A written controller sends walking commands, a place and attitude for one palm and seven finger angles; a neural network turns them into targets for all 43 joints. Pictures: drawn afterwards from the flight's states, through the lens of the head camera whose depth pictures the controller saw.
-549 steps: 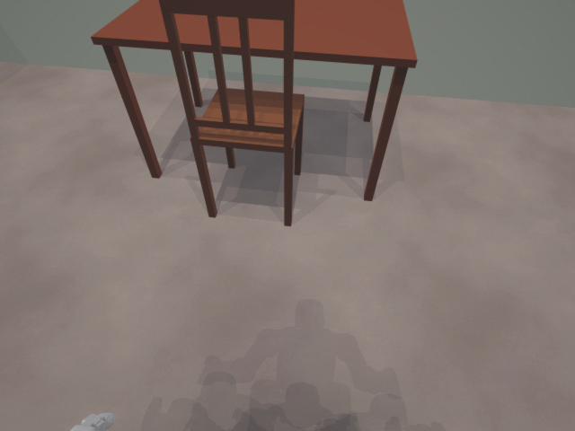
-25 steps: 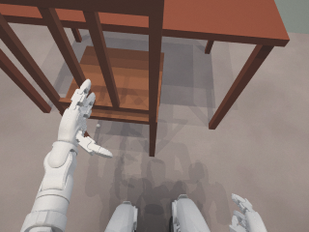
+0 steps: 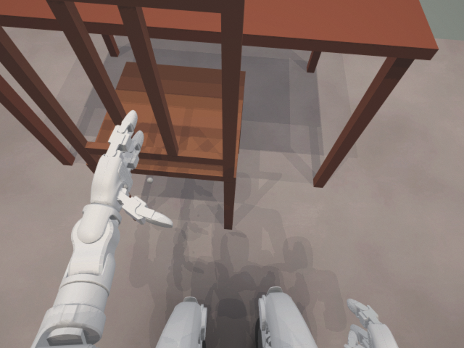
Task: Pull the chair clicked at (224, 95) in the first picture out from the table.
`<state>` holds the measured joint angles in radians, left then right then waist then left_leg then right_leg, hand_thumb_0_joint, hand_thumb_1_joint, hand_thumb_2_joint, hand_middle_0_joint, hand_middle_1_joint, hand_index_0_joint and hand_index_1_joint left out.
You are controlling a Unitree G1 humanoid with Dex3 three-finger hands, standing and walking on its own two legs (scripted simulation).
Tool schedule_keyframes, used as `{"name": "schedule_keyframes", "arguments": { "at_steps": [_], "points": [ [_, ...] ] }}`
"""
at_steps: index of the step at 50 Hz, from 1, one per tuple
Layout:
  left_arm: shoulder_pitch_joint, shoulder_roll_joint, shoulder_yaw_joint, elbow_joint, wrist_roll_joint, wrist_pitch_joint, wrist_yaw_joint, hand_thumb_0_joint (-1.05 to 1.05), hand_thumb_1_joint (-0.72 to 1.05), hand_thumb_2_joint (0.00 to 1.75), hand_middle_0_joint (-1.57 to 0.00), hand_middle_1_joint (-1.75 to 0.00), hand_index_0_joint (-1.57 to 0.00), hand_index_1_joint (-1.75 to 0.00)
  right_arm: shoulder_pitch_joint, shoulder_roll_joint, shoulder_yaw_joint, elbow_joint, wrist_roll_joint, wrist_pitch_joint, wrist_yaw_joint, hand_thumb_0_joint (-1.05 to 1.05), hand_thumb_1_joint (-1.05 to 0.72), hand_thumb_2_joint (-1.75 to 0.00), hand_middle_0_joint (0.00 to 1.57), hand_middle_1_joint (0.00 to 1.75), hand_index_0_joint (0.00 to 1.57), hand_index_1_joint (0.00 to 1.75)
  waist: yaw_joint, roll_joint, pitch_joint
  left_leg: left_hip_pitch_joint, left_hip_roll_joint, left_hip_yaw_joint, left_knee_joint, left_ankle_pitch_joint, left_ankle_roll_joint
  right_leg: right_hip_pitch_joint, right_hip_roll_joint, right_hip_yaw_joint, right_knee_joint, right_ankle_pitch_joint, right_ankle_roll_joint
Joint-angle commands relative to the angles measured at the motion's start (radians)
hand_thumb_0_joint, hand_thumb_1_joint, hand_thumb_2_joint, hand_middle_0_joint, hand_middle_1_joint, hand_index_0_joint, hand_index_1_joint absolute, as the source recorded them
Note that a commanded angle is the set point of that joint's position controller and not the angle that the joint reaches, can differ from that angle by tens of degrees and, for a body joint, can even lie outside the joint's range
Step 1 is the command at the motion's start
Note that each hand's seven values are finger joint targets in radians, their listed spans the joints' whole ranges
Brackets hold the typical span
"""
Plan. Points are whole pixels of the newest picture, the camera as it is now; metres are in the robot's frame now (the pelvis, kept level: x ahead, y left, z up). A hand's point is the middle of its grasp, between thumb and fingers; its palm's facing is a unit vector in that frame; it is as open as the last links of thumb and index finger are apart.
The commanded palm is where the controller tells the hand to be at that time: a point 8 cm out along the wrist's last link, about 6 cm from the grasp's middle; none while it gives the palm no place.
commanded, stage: aim the fingers beside a spindle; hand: left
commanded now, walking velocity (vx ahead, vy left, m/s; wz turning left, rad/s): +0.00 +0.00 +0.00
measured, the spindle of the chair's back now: (108, 95) +0.54 +0.23 +0.06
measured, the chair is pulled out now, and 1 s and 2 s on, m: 0.00 0.00 0.00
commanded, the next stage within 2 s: push the fingers through the gap in 0.20 s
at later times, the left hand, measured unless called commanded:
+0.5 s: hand (152, 173) +0.40 +0.14 +0.03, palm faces -0.13 -0.99 -0.06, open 17.0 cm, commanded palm +0.39 +0.19 +0.03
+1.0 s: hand (161, 148) +0.45 +0.13 +0.03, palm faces -0.10 -0.99 -0.06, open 16.9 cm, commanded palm +0.43 +0.18 +0.03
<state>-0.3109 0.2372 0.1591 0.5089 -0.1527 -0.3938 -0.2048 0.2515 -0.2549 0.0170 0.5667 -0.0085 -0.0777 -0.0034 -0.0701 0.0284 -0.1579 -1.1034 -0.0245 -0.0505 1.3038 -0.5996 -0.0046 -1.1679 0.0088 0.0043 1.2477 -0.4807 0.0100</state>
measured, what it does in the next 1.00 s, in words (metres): stands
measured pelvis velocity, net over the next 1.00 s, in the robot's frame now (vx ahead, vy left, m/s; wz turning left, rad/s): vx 0.00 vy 0.00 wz -0.01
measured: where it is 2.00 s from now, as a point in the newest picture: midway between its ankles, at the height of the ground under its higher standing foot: outside the picture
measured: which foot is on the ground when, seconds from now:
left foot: down 0.00-1.00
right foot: down 0.00-1.00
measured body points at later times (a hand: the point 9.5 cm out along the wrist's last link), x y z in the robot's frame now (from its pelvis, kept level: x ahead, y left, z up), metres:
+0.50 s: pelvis +0.00 +0.00 +0.00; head +0.12 +0.01 +0.43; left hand +0.40 +0.19 +0.03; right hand +0.13 -0.25 -0.11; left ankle +0.01 +0.12 -0.62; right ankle +0.06 -0.13 -0.62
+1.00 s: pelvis +0.00 +0.00 -0.01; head +0.13 +0.00 +0.42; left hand +0.45 +0.18 +0.04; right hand +0.08 -0.26 -0.12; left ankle +0.01 +0.12 -0.62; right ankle +0.06 -0.13 -0.62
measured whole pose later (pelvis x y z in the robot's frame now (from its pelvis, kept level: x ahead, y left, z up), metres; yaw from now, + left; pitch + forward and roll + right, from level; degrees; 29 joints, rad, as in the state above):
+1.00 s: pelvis +0.00 +0.00 -0.01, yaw -1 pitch +25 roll -1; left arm -0.59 0.28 0.24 0.79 -0.10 -0.42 -0.17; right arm 0.29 -0.26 0.02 0.60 -0.03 -0.04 0.01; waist -0.12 0.03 -0.16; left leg -1.16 -0.02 -0.04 1.32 -0.60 0.00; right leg -1.23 0.02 0.01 1.26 -0.47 0.01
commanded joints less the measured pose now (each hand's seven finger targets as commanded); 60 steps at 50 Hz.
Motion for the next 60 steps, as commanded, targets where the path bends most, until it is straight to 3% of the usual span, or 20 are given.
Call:
{"name": "schedule_keyframes", "arguments": {
  "at_steps": [1,3,6,8,13,16,18,22,26,31,32,38,40,44,46,52,54,55,58,60],
  "points": [
    [-0.238,0.101,0.006,-0.197,-0.011,-0.056,-0.005,0.00,-0.50,0.30,-0.06,-0.08,-0.06,-0.08,0.041,-0.142,-0.060,-0.114,0.003,-0.045,-0.007,0.00,-0.90,-0.90,0.20,0.30,0.20,0.30,-0.012,-0.009,-0.414,0.203,0.009,0.013,-0.182,0.318,0.018,0.312,-0.011,-0.026,-0.151,0.211,-0.044],
    [-0.256,0.126,0.032,-0.180,-0.006,-0.052,0.001,0.00,-0.50,0.30,-0.06,-0.08,-0.06,-0.08,0.037,-0.144,-0.060,-0.108,0.004,-0.039,-0.009,0.00,-0.90,-0.90,0.20,0.30,0.20,0.30,-0.009,-0.017,-0.394,0.175,0.008,0.018,-0.182,0.282,0.018,0.309,-0.013,-0.021,-0.155,0.187,-0.043],
    [-0.278,0.127,0.026,-0.211,0.000,-0.059,0.009,0.00,-0.50,0.30,-0.06,-0.08,-0.06,-0.08,0.030,-0.142,-0.057,-0.121,0.003,-0.038,-0.008,0.00,-0.90,-0.90,0.20,0.30,0.20,0.30,-0.006,0.025,-0.410,0.200,0.005,0.016,-0.180,0.300,0.017,0.297,-0.012,-0.024,-0.146,0.191,-0.048],
    [-0.255,0.146,0.055,-0.215,-0.003,-0.063,0.015,0.00,-0.50,0.30,-0.06,-0.08,-0.06,-0.08,0.031,-0.140,-0.059,-0.123,0.000,-0.034,-0.007,0.00,-0.90,-0.90,0.20,0.30,0.20,0.30,0.005,-0.007,-0.437,0.199,0.005,0.019,-0.176,0.319,0.017,0.331,-0.012,-0.019,-0.145,0.217,-0.045],
    [-0.254,0.127,0.035,-0.203,-0.001,-0.063,0.009,0.00,-0.50,0.30,-0.06,-0.08,-0.06,-0.08,0.025,-0.139,-0.056,-0.126,0.001,-0.031,-0.007,0.00,-0.90,-0.90,0.20,0.30,0.20,0.30,0.000,0.012,-0.427,0.199,0.005,0.018,-0.175,0.318,0.016,0.321,-0.011,-0.019,-0.143,0.218,-0.046],
    [-0.319,0.102,0.000,-0.191,-0.002,-0.058,0.002,0.00,-0.50,0.30,-0.06,-0.08,-0.06,-0.08,0.024,-0.139,-0.055,-0.123,0.004,-0.032,-0.011,0.00,-0.90,-0.90,0.20,0.30,0.20,0.30,-0.025,0.000,-0.399,0.178,0.005,0.021,-0.168,0.278,0.022,0.300,-0.011,-0.018,-0.153,0.186,-0.044],
    [-0.326,0.151,0.051,-0.179,-0.003,-0.059,0.005,0.00,-0.50,0.30,-0.06,-0.08,-0.06,-0.08,0.035,-0.144,-0.056,-0.111,0.001,-0.031,-0.014,0.00,-0.90,-0.90,0.20,0.30,0.20,0.30,-0.014,-0.012,-0.428,0.176,0.004,0.019,-0.167,0.291,0.020,0.325,-0.011,-0.016,-0.149,0.201,-0.044],
    [-0.415,0.145,0.039,-0.143,0.004,-0.061,0.001,0.00,-0.50,0.30,-0.06,-0.08,-0.06,-0.08,0.040,-0.143,-0.052,-0.094,0.001,-0.034,-0.017,0.00,-0.90,-0.90,0.20,0.30,0.20,0.30,-0.032,0.017,-0.420,0.184,0.006,0.017,-0.160,0.291,0.018,0.286,-0.010,-0.018,-0.145,0.193,-0.044],
    [-0.428,0.139,0.040,-0.132,0.004,-0.061,0.005,0.00,-0.50,0.30,-0.06,-0.08,-0.06,-0.08,0.056,-0.146,-0.057,-0.093,-0.005,-0.035,-0.013,0.00,-0.90,-0.90,0.20,0.30,0.20,0.30,-0.029,0.037,-0.484,0.218,0.006,0.015,-0.151,0.363,0.015,0.297,-0.010,-0.021,-0.131,0.247,-0.046],
    [-0.466,0.154,0.063,-0.025,0.019,-0.049,0.020,0.00,-0.50,0.30,-0.06,-0.08,-0.06,-0.08,0.070,-0.149,-0.055,-0.081,-0.003,-0.020,-0.007,0.00,-0.90,-0.90,0.20,0.30,0.20,0.30,-0.038,0.002,-0.430,0.170,0.006,0.013,-0.163,0.309,0.014,0.277,-0.006,-0.025,-0.140,0.199,-0.045],
    [-0.514,0.148,0.052,-0.034,0.024,-0.054,0.024,0.00,-0.50,0.30,-0.06,-0.08,-0.06,-0.08,0.072,-0.149,-0.054,-0.078,-0.005,-0.018,-0.006,0.00,-0.90,-0.90,0.20,0.30,0.20,0.30,-0.047,0.013,-0.439,0.174,0.007,0.014,-0.162,0.309,0.014,0.273,-0.007,-0.022,-0.139,0.202,-0.043],
    [-0.524,0.175,0.090,-0.033,0.031,-0.084,0.041,0.00,-0.50,0.30,-0.06,-0.08,-0.06,-0.08,0.096,-0.147,-0.059,-0.076,-0.015,-0.011,0.004,0.00,-0.90,-0.90,0.20,0.30,0.20,0.30,-0.033,0.032,-0.519,0.208,0.006,0.019,-0.157,0.377,0.009,0.318,-0.006,-0.017,-0.130,0.267,-0.044],
    [-0.537,0.160,0.080,0.020,0.034,-0.077,0.041,0.00,-0.50,0.30,-0.06,-0.08,-0.06,-0.08,0.101,-0.147,-0.058,-0.068,-0.015,-0.006,0.005,0.00,-0.90,-0.90,0.20,0.30,0.20,0.30,-0.050,-0.013,-0.474,0.160,0.007,0.027,-0.156,0.347,0.016,0.321,-0.006,-0.014,-0.138,0.262,-0.040],
    [-0.603,0.217,0.122,0.062,0.045,-0.084,0.044,0.00,-0.50,0.30,-0.06,-0.08,-0.06,-0.08,0.112,-0.152,-0.056,-0.060,-0.016,0.001,0.003,0.00,-0.90,-0.90,0.20,0.30,0.20,0.30,-0.050,-0.012,-0.459,0.121,0.003,0.033,-0.155,0.296,0.020,0.325,-0.005,-0.005,-0.144,0.227,-0.041],
    [-0.617,0.222,0.124,0.051,0.046,-0.094,0.042,0.00,-0.50,0.30,-0.06,-0.08,-0.06,-0.08,0.116,-0.152,-0.056,-0.066,-0.018,0.000,0.003,0.00,-0.90,-0.90,0.20,0.30,0.20,0.30,-0.047,0.007,-0.490,0.129,0.002,0.035,-0.150,0.312,0.022,0.335,-0.003,0.000,-0.138,0.245,-0.044],
    [-0.718,0.199,0.097,0.102,0.049,-0.111,0.027,0.00,-0.50,0.30,-0.06,-0.08,-0.06,-0.08,0.131,-0.156,-0.058,-0.046,-0.021,0.005,0.006,0.00,-0.90,-0.90,0.20,0.30,0.20,0.30,-0.074,0.041,-0.492,0.164,0.007,0.025,-0.148,0.312,0.018,0.282,-0.002,-0.008,-0.137,0.225,-0.043],
    [-0.705,0.207,0.110,0.144,0.052,-0.108,0.028,0.00,-0.50,0.30,-0.06,-0.08,-0.06,-0.08,0.142,-0.161,-0.059,-0.041,-0.023,0.010,0.010,0.00,-0.90,-0.90,0.20,0.30,0.20,0.30,-0.069,0.043,-0.502,0.185,0.010,0.017,-0.150,0.335,0.013,0.265,0.001,-0.016,-0.131,0.228,-0.045],
    [-0.737,0.196,0.098,0.164,0.054,-0.106,0.029,0.00,-0.50,0.30,-0.06,-0.08,-0.06,-0.08,0.141,-0.161,-0.058,-0.035,-0.023,0.014,0.009,0.00,-0.90,-0.90,0.20,0.30,0.20,0.30,-0.085,0.029,-0.482,0.176,0.011,0.017,-0.146,0.327,0.015,0.249,0.000,-0.017,-0.134,0.221,-0.043],
    [-0.789,0.253,0.143,0.202,0.064,-0.114,0.040,0.00,-0.50,0.30,-0.06,-0.08,-0.06,-0.08,0.152,-0.167,-0.056,-0.028,-0.028,0.021,0.009,0.00,-0.90,-0.90,0.20,0.30,0.20,0.30,-0.079,0.034,-0.485,0.154,0.009,0.016,-0.142,0.313,0.016,0.252,0.001,-0.015,-0.129,0.207,-0.045],
    [-0.811,0.216,0.111,0.205,0.073,-0.119,0.043,0.00,-0.50,0.30,-0.06,-0.08,-0.06,-0.08,0.152,-0.161,-0.055,-0.033,-0.030,0.025,0.014,0.00,-0.90,-0.90,0.20,0.30,0.20,0.30,-0.084,0.054,-0.505,0.167,0.008,0.016,-0.141,0.322,0.015,0.245,0.000,-0.017,-0.125,0.213,-0.045]
  ]
}}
